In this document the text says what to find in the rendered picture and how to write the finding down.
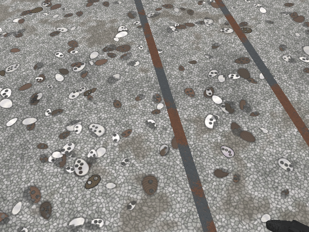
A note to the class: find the right robot hand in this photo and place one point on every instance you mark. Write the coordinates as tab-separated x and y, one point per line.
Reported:
277	225

